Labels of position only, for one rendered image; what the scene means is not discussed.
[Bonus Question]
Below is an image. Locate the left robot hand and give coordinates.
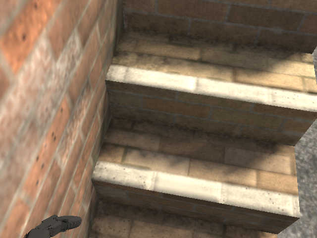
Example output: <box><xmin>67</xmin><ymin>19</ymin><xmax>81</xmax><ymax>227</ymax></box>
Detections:
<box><xmin>26</xmin><ymin>214</ymin><xmax>82</xmax><ymax>238</ymax></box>

